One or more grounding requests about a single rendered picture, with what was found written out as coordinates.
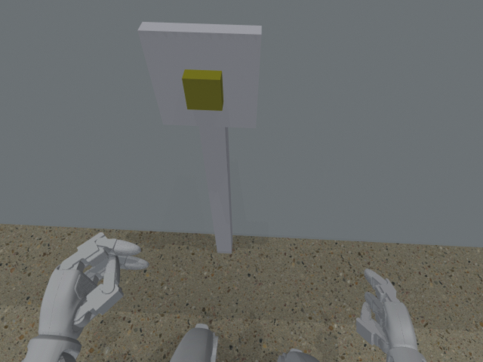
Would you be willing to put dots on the button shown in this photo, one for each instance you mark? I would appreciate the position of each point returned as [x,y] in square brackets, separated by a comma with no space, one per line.
[203,89]

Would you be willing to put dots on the left robot thigh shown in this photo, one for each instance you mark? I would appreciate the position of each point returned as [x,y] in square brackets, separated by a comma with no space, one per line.
[198,345]

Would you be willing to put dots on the robot left forearm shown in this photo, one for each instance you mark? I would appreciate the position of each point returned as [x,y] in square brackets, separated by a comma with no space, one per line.
[47,348]

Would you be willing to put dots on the robot left hand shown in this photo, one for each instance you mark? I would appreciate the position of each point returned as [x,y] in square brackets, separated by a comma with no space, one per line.
[62,312]

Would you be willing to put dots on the robot right forearm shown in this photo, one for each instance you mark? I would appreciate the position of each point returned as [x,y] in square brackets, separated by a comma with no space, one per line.
[404,354]

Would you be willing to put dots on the panel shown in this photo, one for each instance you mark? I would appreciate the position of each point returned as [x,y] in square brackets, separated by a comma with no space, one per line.
[169,49]

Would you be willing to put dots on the robot right hand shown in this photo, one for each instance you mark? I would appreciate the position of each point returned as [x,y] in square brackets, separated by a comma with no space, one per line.
[393,326]

